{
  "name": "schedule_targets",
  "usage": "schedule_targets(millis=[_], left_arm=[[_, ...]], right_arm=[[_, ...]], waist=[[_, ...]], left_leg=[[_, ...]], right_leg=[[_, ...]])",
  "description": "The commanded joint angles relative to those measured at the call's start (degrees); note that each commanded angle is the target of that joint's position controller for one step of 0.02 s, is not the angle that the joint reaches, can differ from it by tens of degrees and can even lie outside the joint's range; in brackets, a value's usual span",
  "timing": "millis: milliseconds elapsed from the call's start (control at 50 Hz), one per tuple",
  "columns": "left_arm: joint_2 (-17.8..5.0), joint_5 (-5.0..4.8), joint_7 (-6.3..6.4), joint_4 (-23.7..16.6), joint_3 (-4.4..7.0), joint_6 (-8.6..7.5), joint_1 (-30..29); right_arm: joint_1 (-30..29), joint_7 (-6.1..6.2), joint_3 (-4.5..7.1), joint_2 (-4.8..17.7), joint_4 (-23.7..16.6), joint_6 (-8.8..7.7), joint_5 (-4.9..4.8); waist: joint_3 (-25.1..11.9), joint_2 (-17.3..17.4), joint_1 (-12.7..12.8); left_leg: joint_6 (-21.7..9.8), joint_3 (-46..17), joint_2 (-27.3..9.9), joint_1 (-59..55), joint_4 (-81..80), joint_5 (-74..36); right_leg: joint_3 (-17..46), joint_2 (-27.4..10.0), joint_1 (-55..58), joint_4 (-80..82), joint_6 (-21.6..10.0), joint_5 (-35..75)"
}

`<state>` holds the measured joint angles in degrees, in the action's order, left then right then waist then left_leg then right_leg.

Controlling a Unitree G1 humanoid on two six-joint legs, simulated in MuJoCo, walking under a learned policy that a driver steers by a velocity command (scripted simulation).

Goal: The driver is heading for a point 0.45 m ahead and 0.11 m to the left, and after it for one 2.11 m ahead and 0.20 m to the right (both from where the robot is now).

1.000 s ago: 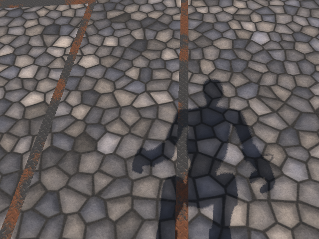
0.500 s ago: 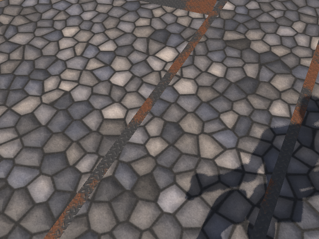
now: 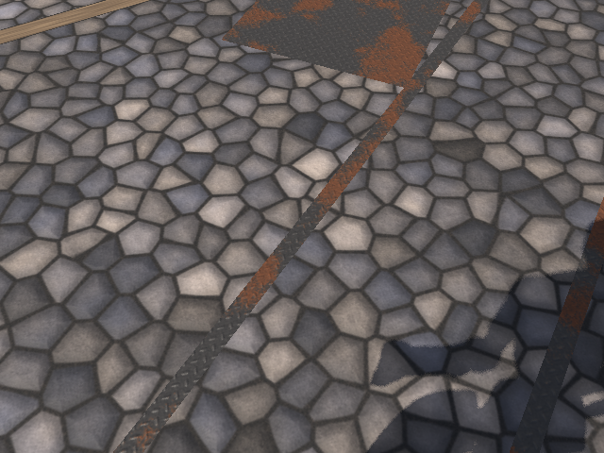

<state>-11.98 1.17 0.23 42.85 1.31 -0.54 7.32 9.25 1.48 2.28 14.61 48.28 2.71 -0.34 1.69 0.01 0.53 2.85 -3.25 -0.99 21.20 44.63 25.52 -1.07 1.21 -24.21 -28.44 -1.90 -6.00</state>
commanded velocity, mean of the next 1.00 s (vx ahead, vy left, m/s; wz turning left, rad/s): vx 0.17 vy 0.00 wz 0.05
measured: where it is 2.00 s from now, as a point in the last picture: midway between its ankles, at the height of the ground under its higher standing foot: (265, 279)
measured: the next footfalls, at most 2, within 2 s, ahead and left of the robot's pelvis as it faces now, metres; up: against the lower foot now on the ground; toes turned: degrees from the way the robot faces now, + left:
left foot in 0.06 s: +0.05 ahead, +0.14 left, +0.00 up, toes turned -2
right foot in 0.96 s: +0.24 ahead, -0.16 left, +0.00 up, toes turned -4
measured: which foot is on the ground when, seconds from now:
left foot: up 0.00-0.04, down 0.06-0.96, up 0.98-1.00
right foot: down 0.00-0.70, up 0.72-0.94, down 0.96-1.00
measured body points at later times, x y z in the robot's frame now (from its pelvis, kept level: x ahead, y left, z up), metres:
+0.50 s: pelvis +0.05 +0.03 +0.00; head +0.07 +0.04 +0.45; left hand +0.16 +0.28 -0.14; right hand +0.11 -0.22 -0.14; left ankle +0.01 +0.14 -0.73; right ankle +0.10 -0.11 -0.73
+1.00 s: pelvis +0.16 -0.04 -0.01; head +0.17 -0.05 +0.44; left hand +0.29 +0.24 -0.12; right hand +0.12 -0.30 -0.16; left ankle +0.01 +0.13 -0.70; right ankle +0.20 -0.15 -0.73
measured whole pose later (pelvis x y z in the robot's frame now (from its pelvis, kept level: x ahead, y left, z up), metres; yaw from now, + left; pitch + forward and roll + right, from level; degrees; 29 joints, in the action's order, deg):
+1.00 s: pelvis +0.16 -0.04 -0.01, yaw +3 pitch +1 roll +0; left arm -14.8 2.5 -1.5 53.2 4.5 -4.7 6.3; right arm 24.5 0.0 4.4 13.5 61.3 -3.8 1.6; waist 0.0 2.1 -1.5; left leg -4.4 -6.1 -2.8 8.5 45.4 28.0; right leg -6.1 -2.4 -21.2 -36.0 -1.0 -15.6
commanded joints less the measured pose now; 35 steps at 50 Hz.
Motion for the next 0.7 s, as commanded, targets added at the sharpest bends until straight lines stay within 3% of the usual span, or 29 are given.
schedule_targets(millis=[20, 40, 60, 80, 100, 140, 180, 240, 440, 600, 660, 680, 700], left_arm=[[-7.28, -0.7, 0.64, -2.92, 2.03, -0.18, -3.11], [-6.24, -0.75, 0.67, -2.03, 1.66, -0.24, -1.76], [-5.51, -0.39, 0.57, -1.32, 1.37, -0.4, -0.75], [-6.02, -0.06, 0.4, -1.65, 1.69, -0.52, 0.32], [-6.08, 0.33, 0.56, -1.32, 1.75, -0.67, -1.33], [-5.09, 0.04, 1.06, -0.18, 1.83, -0.72, -0.74], [-5.48, -0.12, 1.29, 1.24, 2.1, -0.65, 0.58], [-5.03, -0.45, 1.18, 2.82, 2.2, -0.75, 0.67], [-5.68, -1.05, 1.81, 8.25, 2.75, 0.11, 1.12], [-5.79, -1.23, 2.26, 11.85, 2.82, 0.82, 0.35], [-5.74, -1.25, 2.34, 13.03, 2.8, 1.0, 0.04], [-4.78, -1.4, 2.22, 14.48, 2.66, 1.13, 1.79], [-5.26, -2.06, 2.0, 14.75, 3.0, 1.11, 1.32]], right_arm=[[8.95, 0.17, 1.1, 2.91, 1.21, -0.04, 0.73], [7.96, 0.07, 1.13, 3.15, 0.98, -0.16, 1.45], [6.38, 0.21, 1.29, 4.89, 0.0, -0.33, 2.27], [4.47, 0.48, 2.04, 7.87, 0.12, -0.42, 1.67], [3.25, 0.47, 1.61, 5.62, 0.29, -1.01, 1.36], [1.26, 0.54, 1.04, 4.02, 0.67, -2.52, 1.55], [1.89, 0.49, 0.91, 3.59, 1.33, -3.76, 1.12], [4.58, 0.58, 1.01, 3.85, 2.98, -4.29, 0.61], [6.3, 0.64, 1.0, 2.77, 6.57, -3.96, 0.2], [6.25, 0.58, 0.97, 2.24, 9.05, -3.67, 0.22], [6.4, 0.59, 0.88, 2.09, 9.91, -3.64, 0.27], [9.0, 0.6, 1.09, 2.23, 11.27, -3.48, 0.0], [10.49, 0.57, 1.91, 4.62, 11.51, -3.32, -0.74]], waist=[[-9.07, -8.34, -3.23], [-8.16, -7.43, -2.94], [-6.08, -4.9, -2.09], [-3.37, 1.3, 0.74], [-2.09, 3.35, 0.27], [-1.35, 5.48, 1.35], [-0.79, 4.4, 1.1], [-1.15, 2.23, 0.15], [-3.28, 0.18, -0.64], [-2.7, 0.7, -0.6], [-2.22, 0.75, -0.53], [-4.45, 2.12, -0.97], [-1.79, 4.85, -1.84]], left_leg=[[-1.67, 3.65, 1.17, -12.08, -11.67, -12.36], [-2.93, 3.27, 0.74, -13.29, -14.6, -13.34], [-4.68, -0.72, -2.67, -12.48, -17.35, -12.34], [-7.11, -3.06, -4.09, -5.02, -19.03, -1.68], [-7.45, -3.7, -3.77, 1.75, -22.06, 6.28], [-5.66, -3.81, -3.64, 4.99, -24.43, 5.21], [-4.67, -3.11, -3.24, 3.48, -23.59, 0.67], [-4.65, -2.25, -2.67, 0.2, -21.57, -5.78], [-4.88, -0.23, -1.56, -5.61, -19.16, -20.07], [-4.83, 0.45, -1.24, -6.99, -19.86, -22.7], [-4.73, 0.64, -1.13, -7.0, -20.43, -21.93], [-5.82, 0.39, -0.97, -8.41, -22.47, -8.9], [-8.74, -3.47, -2.93, -8.09, -25.61, 9.62]], right_leg=[[10.88, -10.42, 1.52, 11.26, -6.99, -13.63], [10.25, -9.3, 0.3, 11.15, -4.67, -19.58], [9.16, -7.9, -1.21, 9.53, -1.96, -23.61], [5.3, -4.39, 1.39, 7.97, 0.25, -21.65], [3.05, -2.93, 7.39, 4.82, 1.69, -16.21], [2.31, -2.73, 12.6, 1.63, 1.43, -9.13], [2.63, -2.87, 12.67, 1.14, 0.75, -5.6], [2.76, -3.0, 12.4, 0.9, 0.46, -1.05], [2.83, -3.43, 14.7, -0.78, 0.47, 9.0], [2.72, -3.46, 15.54, -0.64, 0.57, 9.19], [2.69, -3.44, 15.82, -0.27, 0.66, 8.59], [0.0, -1.15, 16.0, -1.99, 0.67, -4.21], [-2.81, 1.46, 11.1, -5.96, 0.79, -20.26]])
